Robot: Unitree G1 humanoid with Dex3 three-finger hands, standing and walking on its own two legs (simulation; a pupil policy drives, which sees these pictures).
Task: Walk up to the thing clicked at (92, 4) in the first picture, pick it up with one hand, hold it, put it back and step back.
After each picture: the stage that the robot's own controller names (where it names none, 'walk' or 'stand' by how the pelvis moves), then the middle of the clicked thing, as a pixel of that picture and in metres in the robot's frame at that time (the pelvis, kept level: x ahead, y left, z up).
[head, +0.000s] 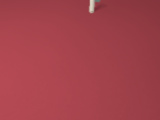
stand; (92, 4) +2.24 -0.13 -0.66
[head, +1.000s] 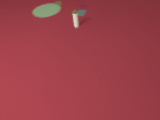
walk; (75, 19) +2.12 +0.25 -0.63
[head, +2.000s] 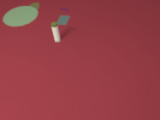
walk; (55, 32) +1.52 +0.41 -0.65
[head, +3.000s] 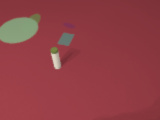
walk; (56, 58) +1.08 +0.34 -0.65
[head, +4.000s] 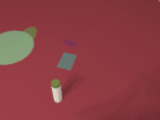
walk; (56, 91) +0.71 +0.20 -0.62
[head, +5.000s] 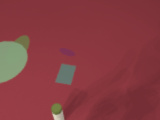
stand; (58, 115) +0.48 +0.18 -0.63
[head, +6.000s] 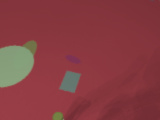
stand; out of the picture +0.45 +0.19 -0.65
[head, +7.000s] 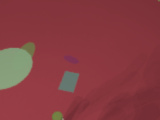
stand; out of the picture +0.46 +0.19 -0.65
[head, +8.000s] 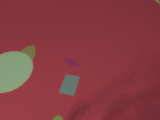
stand; out of the picture +0.45 +0.20 -0.66
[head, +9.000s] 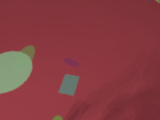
stand; out of the picture +0.45 +0.20 -0.66
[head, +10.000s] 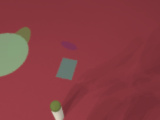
go down; (57, 111) +0.46 +0.19 -0.64
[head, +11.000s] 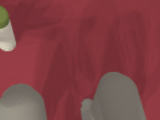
go down; (2, 32) +0.53 +0.23 -0.22
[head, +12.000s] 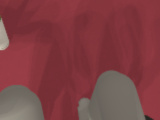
close in; out of the picture +0.52 +0.24 -0.22
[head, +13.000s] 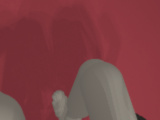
close; out of the picture +0.51 +0.28 -0.17
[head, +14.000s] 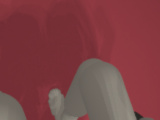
lift; out of the picture +0.48 +0.26 -0.17
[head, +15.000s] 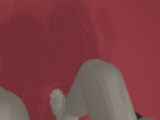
lift; out of the picture +0.45 +0.25 -0.17
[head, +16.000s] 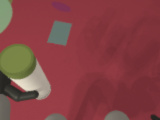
lift; (31, 78) +0.34 +0.16 +0.04
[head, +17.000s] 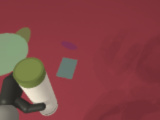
hold; (40, 91) +0.31 +0.15 +0.05
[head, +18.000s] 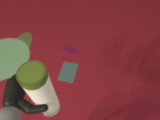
hold; (42, 93) +0.30 +0.15 +0.05
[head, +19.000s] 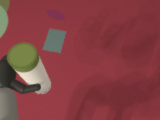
crouch; (34, 73) +0.38 +0.15 -0.01
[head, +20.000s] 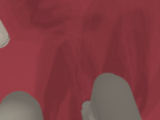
lower; out of the picture +0.52 +0.21 -0.04
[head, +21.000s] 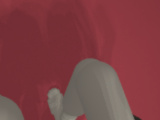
lower; out of the picture +0.47 +0.26 -0.18
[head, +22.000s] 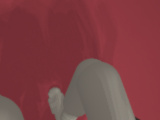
lower; out of the picture +0.48 +0.27 -0.17
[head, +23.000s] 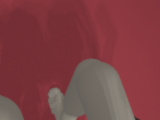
lower; out of the picture +0.48 +0.27 -0.17
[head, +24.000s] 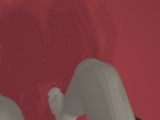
lower; out of the picture +0.48 +0.27 -0.17
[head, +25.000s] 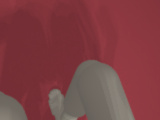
open; out of the picture +0.49 +0.24 -0.18
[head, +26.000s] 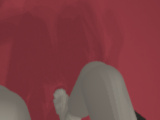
stand; out of the picture +0.48 +0.24 -0.18
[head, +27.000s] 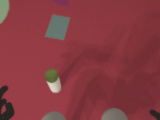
walk; (53, 82) +0.47 +0.15 -0.45
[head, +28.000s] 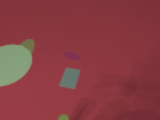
stand; out of the picture +0.43 +0.14 -0.60
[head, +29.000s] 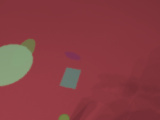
stand; out of the picture +0.43 +0.14 -0.60
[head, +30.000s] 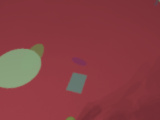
stand; out of the picture +0.45 +0.12 -0.65
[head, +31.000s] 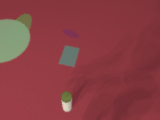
walk; (66, 102) +0.48 +0.09 -0.64
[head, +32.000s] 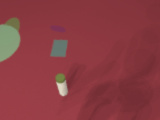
walk; (62, 85) +0.64 +0.18 -0.62
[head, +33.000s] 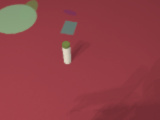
walk; (66, 53) +0.99 +0.17 -0.62
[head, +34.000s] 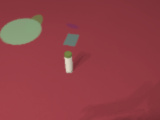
stand; (68, 62) +1.04 +0.16 -0.65
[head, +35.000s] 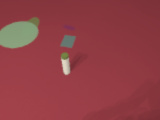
stand; (65, 64) +1.04 +0.19 -0.66
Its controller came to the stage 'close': yes
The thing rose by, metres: 0.70
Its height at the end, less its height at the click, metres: +0.00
